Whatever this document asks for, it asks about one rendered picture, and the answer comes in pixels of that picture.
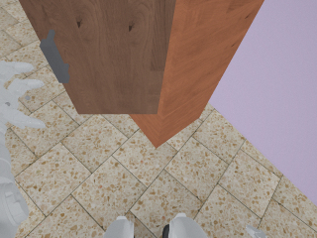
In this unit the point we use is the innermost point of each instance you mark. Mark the robot right thigh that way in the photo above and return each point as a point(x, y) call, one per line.
point(185, 227)

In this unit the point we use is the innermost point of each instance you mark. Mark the cupboard door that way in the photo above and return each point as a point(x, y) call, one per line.
point(116, 50)

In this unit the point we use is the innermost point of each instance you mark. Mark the left robot hand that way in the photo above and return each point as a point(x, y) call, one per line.
point(15, 90)

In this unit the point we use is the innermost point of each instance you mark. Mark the handle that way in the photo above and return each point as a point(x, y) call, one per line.
point(52, 55)

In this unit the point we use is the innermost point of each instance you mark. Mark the left robot forearm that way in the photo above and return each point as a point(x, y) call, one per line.
point(5, 159)

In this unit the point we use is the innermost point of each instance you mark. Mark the left robot shin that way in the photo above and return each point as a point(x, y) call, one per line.
point(121, 217)

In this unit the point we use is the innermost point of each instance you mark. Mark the robot left upper arm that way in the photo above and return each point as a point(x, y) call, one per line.
point(13, 209)

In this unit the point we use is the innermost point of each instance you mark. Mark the right robot hand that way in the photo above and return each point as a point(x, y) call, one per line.
point(254, 232)

